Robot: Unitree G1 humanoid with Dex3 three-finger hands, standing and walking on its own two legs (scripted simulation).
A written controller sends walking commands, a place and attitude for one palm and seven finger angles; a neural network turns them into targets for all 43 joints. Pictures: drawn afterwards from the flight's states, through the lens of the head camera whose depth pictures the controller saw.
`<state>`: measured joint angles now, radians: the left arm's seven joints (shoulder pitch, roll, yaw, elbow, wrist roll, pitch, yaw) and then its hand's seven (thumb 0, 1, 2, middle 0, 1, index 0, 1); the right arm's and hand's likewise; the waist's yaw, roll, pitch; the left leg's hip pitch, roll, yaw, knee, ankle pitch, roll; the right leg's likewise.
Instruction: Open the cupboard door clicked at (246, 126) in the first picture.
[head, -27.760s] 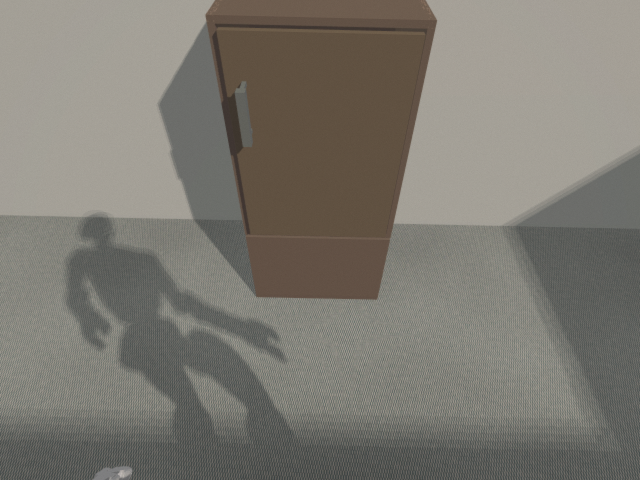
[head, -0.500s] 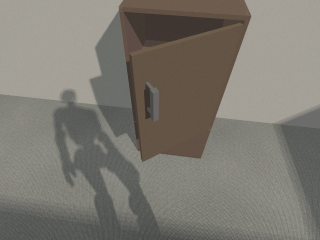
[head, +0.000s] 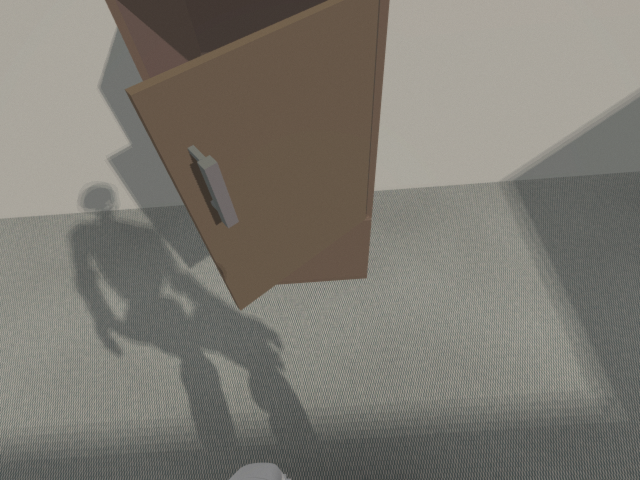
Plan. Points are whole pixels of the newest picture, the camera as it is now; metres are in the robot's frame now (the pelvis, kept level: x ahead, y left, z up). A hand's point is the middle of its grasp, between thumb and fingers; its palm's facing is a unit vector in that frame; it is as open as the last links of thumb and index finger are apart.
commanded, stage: walk to a spot facing it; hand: left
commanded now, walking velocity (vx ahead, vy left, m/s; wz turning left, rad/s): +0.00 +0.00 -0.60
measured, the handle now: (213, 187) +0.50 +0.21 +0.04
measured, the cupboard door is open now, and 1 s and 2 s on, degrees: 37 37 37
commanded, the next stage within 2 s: none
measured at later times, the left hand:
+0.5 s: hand out of the picture +0.09 +0.22 -0.16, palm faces -0.16 -0.96 -0.23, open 7.4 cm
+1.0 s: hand (247, 366) +0.29 +0.16 -0.15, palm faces -0.59 -0.78 -0.21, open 7.4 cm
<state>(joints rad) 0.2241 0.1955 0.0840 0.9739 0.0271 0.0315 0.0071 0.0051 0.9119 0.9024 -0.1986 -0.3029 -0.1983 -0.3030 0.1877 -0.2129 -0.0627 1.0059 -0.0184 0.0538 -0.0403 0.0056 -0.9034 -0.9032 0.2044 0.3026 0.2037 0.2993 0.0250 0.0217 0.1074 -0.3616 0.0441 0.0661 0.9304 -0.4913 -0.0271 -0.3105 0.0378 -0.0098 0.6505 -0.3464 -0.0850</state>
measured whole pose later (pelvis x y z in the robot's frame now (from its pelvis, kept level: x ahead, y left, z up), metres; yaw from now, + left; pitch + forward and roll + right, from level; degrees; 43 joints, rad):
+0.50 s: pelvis +0.04 +0.02 +0.02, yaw -16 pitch +3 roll +1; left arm 0.31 0.20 0.07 0.93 0.03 0.03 0.02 0.01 0.91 0.90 -0.20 -0.30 -0.20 -0.30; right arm 0.03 -0.20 -0.05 0.88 0.00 0.05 -0.03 0.01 -0.90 -0.90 0.20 0.30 0.20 0.30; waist 0.07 -0.03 0.08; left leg -0.46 -0.01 -0.06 0.88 -0.40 -0.05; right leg -0.24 0.15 0.25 0.45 -0.24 -0.06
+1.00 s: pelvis +0.08 +0.06 +0.01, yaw -36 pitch +1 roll -2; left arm 0.12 0.26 0.07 0.88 0.03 0.07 -0.03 0.01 0.91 0.90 -0.19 -0.30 -0.19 -0.30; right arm 0.33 -0.21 -0.03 0.93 -0.03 0.00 -0.03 0.01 -0.90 -0.90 0.21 0.30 0.21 0.30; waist -0.03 -0.02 0.09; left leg -0.17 0.10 0.22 0.52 -0.36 0.01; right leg -0.42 -0.04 -0.06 0.83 -0.39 0.03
